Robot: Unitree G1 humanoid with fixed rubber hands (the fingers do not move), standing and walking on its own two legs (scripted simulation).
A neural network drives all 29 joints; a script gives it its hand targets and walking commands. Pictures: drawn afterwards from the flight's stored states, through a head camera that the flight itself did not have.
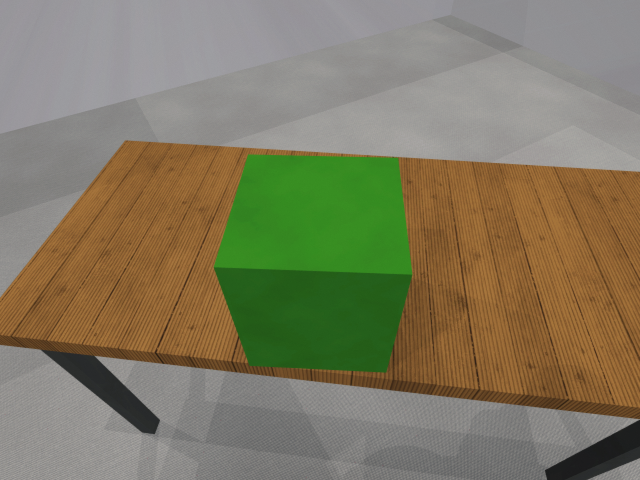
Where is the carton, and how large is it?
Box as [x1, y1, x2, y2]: [214, 154, 411, 372]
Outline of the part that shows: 248,154 214,264 214,269 249,365 385,372 411,277 411,266 397,158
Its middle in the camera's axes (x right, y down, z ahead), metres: +0.00 +0.05 +0.57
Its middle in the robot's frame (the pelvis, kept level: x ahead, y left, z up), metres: +0.40 +0.03 +0.02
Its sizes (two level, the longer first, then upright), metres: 0.210 0.200 0.250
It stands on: a table, 0.67 m high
